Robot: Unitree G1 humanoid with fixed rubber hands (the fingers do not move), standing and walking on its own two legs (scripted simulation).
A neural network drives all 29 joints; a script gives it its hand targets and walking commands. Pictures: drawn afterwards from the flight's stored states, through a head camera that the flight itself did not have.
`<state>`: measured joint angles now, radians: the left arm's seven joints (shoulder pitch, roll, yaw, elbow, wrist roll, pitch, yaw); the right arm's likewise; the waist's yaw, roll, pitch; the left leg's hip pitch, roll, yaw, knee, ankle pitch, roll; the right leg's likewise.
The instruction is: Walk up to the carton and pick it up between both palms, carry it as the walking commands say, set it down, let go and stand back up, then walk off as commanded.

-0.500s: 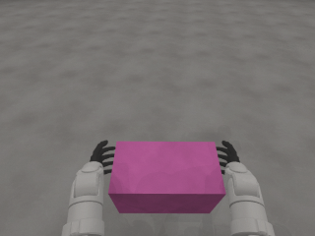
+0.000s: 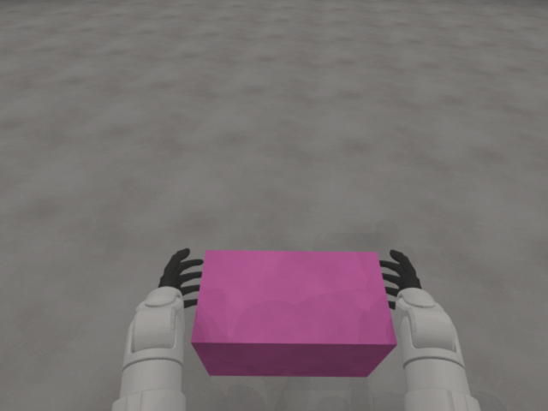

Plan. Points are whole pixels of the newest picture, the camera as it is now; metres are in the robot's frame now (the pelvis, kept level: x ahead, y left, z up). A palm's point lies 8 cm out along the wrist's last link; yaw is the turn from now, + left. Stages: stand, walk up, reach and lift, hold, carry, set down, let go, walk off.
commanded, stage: hold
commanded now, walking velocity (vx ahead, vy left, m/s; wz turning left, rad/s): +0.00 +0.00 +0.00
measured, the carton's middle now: (289, 316) +0.29 +0.00 -0.03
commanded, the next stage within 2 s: carry in 0.78 s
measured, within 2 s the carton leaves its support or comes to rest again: neither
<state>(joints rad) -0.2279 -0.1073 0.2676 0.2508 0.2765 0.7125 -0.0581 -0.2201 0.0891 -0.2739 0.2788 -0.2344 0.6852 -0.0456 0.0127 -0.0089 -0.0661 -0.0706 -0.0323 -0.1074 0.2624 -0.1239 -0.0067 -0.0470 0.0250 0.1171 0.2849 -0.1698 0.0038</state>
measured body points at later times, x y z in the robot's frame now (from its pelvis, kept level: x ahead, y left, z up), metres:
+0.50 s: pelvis +0.00 +0.00 +0.00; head -0.05 +0.00 +0.45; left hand +0.29 +0.18 +0.03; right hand +0.29 -0.19 +0.03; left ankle +0.02 +0.12 -0.75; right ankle +0.00 -0.13 -0.75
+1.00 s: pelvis -0.02 +0.00 -0.02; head -0.06 +0.00 +0.43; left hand +0.28 +0.17 +0.05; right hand +0.28 -0.18 +0.05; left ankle +0.02 +0.12 -0.75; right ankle +0.00 -0.12 -0.75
